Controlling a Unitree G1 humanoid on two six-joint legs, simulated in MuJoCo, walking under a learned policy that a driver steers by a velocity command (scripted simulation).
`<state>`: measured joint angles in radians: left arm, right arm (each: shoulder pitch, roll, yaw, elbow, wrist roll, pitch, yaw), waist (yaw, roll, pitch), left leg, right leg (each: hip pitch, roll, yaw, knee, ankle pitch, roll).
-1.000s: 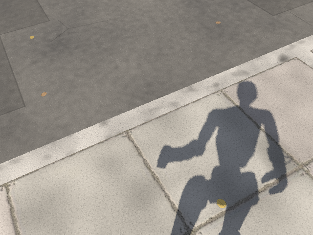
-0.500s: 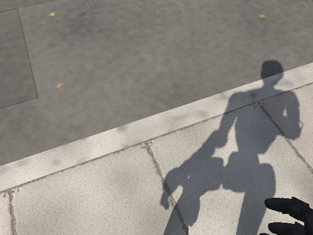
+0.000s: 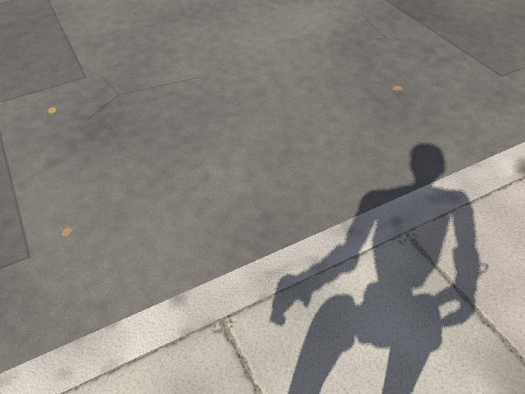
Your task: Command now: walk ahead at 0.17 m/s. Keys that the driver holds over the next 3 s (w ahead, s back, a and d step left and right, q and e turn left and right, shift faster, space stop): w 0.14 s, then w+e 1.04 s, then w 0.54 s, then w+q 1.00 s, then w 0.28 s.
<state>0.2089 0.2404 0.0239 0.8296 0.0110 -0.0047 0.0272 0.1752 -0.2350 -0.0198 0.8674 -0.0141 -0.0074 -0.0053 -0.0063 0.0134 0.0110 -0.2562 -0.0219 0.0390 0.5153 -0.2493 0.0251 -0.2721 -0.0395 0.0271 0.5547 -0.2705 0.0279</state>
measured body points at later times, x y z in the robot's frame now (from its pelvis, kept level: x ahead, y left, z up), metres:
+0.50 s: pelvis +0.17 -0.02 -0.01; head +0.21 -0.03 +0.44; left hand +0.42 +0.17 -0.09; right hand +0.09 -0.28 -0.14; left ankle +0.02 +0.11 -0.73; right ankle +0.32 -0.16 -0.70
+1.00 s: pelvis +0.43 -0.10 +0.01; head +0.45 -0.13 +0.46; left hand +0.58 +0.15 -0.10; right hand +0.54 -0.42 -0.07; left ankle +0.68 -0.02 -0.69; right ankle +0.33 -0.15 -0.73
